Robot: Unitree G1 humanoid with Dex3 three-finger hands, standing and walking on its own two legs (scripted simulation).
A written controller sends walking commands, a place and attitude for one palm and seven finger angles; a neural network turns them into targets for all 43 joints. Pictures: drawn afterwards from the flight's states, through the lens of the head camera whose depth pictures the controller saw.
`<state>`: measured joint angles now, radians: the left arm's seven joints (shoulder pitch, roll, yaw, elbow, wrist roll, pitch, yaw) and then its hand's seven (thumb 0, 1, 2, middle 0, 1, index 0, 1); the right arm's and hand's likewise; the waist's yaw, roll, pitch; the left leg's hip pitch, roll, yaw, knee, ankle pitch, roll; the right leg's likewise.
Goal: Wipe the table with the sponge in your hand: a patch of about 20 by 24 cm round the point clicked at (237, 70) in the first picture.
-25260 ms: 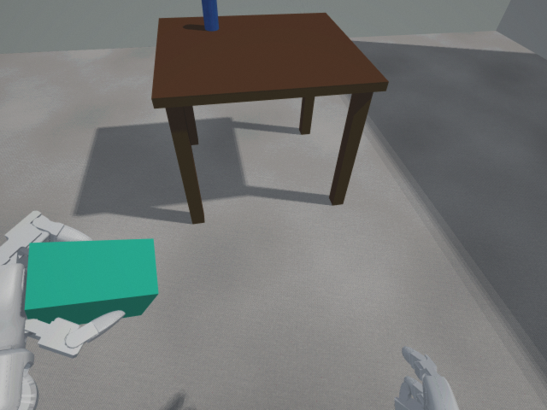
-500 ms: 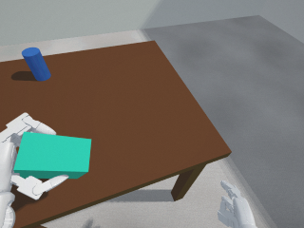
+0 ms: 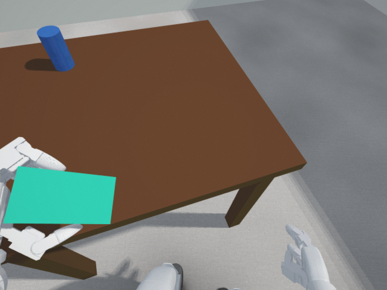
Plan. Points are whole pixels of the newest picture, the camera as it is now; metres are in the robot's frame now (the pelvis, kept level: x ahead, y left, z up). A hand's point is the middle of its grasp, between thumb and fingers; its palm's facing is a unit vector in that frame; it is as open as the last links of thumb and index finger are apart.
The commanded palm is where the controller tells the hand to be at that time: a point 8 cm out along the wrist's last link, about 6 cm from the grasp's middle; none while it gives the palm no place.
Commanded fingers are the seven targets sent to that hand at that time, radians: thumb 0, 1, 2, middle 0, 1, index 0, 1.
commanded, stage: come to a stop and stand still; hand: left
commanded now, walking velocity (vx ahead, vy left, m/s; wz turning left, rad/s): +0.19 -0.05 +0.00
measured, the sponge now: (76, 200) +0.22 +0.20 +0.13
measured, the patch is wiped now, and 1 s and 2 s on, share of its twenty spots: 0.00 0.00 0.00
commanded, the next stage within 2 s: look again from close up in 1.42 s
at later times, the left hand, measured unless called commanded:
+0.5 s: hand out of the picture +0.20 +0.31 +0.18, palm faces +0.48 -0.74 -0.48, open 10.6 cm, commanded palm +0.12 +0.29 +0.19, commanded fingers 0.00 0.10 1.30 -1.20 -1.60 -1.20 -1.60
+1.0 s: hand (3, 185) +0.21 +0.28 +0.18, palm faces +0.44 -0.82 -0.36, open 10.5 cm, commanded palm +0.15 +0.30 +0.19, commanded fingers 0.00 0.10 1.30 -1.20 -1.60 -1.20 -1.60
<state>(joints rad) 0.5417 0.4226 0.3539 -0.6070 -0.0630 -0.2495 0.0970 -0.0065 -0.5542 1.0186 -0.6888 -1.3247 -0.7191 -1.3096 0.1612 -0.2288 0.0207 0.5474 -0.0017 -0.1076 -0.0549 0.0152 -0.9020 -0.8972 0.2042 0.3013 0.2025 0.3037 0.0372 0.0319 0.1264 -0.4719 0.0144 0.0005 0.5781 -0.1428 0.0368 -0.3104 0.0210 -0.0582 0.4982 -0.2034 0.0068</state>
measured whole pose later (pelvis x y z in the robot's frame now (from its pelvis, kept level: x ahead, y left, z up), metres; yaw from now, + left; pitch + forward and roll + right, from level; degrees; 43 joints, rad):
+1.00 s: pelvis -0.02 +0.02 +0.01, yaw -1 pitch -1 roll -1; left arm 0.32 0.32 0.38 -0.39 0.01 -0.24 0.09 -0.01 -0.55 1.02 -0.69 -1.32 -0.72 -1.31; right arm 0.25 -0.20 0.03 0.61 0.01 -0.16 0.00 0.02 -0.90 -0.90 0.20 0.30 0.20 0.30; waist 0.05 0.00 0.05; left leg -0.26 -0.01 0.01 0.51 -0.24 0.04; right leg -0.21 0.01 0.01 0.44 -0.21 0.02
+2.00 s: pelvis -0.02 +0.00 +0.02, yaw +0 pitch +0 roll -1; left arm 0.44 0.36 0.33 -0.40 -0.02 -0.18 0.09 -0.01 -0.55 1.02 -0.69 -1.32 -0.72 -1.30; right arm 0.23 -0.21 0.02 0.60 0.01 -0.12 -0.04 0.02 -0.90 -0.90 0.20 0.30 0.20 0.30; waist 0.02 0.00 0.03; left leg -0.23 0.00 -0.01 0.42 -0.18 0.01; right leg -0.19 0.02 -0.01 0.36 -0.17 0.00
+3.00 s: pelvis -0.01 +0.02 +0.02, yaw +1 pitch +0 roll -1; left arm 0.43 0.37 0.33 -0.49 -0.03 -0.21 0.10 -0.01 -0.55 1.02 -0.69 -1.32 -0.72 -1.30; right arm 0.18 -0.20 0.01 0.58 0.01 -0.12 -0.04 0.02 -0.90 -0.90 0.20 0.30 0.20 0.30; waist 0.03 -0.02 0.06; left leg -0.23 -0.02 -0.02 0.44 -0.21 0.03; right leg -0.17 0.00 -0.02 0.36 -0.19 0.02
